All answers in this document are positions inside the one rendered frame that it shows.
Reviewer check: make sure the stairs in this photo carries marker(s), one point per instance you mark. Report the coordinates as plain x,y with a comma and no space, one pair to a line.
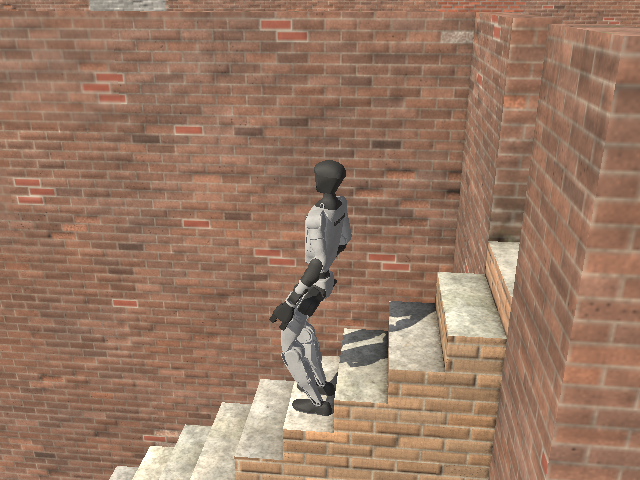
416,402

